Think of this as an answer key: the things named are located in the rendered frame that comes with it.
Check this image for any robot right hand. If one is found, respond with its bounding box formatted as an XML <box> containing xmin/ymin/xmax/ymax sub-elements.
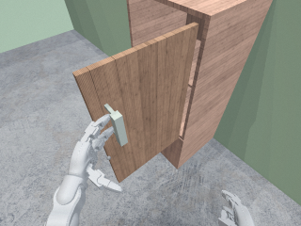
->
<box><xmin>218</xmin><ymin>189</ymin><xmax>255</xmax><ymax>226</ymax></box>

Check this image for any cupboard door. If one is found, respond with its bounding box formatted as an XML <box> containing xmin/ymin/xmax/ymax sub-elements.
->
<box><xmin>72</xmin><ymin>22</ymin><xmax>199</xmax><ymax>183</ymax></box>

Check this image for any robot left hand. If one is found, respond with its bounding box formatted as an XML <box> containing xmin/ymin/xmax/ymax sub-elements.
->
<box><xmin>68</xmin><ymin>114</ymin><xmax>123</xmax><ymax>194</ymax></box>

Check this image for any handle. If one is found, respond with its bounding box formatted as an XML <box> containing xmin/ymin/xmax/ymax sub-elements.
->
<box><xmin>104</xmin><ymin>104</ymin><xmax>128</xmax><ymax>147</ymax></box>

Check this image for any robot left forearm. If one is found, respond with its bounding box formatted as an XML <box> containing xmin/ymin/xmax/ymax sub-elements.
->
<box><xmin>44</xmin><ymin>174</ymin><xmax>88</xmax><ymax>226</ymax></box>

